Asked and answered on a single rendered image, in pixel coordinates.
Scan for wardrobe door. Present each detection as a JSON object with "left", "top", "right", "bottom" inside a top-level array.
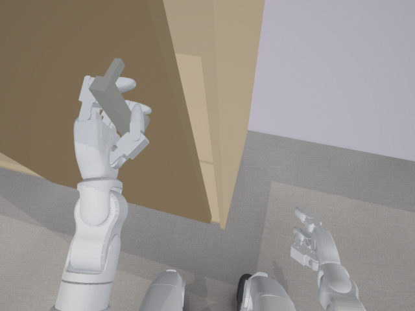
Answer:
[
  {"left": 0, "top": 0, "right": 212, "bottom": 224},
  {"left": 0, "top": 152, "right": 24, "bottom": 167}
]

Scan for robot left hand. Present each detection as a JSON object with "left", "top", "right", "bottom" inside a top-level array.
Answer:
[{"left": 74, "top": 75, "right": 152, "bottom": 179}]

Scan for handle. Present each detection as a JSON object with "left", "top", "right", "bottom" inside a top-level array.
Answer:
[{"left": 89, "top": 58, "right": 150, "bottom": 136}]

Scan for robot right forearm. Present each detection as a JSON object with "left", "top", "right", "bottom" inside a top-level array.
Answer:
[{"left": 316, "top": 263, "right": 366, "bottom": 311}]

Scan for robot right hand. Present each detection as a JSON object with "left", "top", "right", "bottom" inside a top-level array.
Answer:
[{"left": 290, "top": 207, "right": 340, "bottom": 274}]

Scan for robot left forearm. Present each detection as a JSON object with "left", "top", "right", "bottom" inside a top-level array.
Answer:
[{"left": 49, "top": 178, "right": 128, "bottom": 311}]

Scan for right robot thigh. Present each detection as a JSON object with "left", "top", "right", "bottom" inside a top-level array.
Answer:
[{"left": 243, "top": 276, "right": 296, "bottom": 311}]

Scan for left robot thigh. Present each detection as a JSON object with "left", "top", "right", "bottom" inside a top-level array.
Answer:
[{"left": 137, "top": 271, "right": 185, "bottom": 311}]

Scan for robot thigh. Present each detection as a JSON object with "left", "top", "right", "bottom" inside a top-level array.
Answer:
[
  {"left": 243, "top": 276, "right": 296, "bottom": 311},
  {"left": 137, "top": 271, "right": 185, "bottom": 311}
]

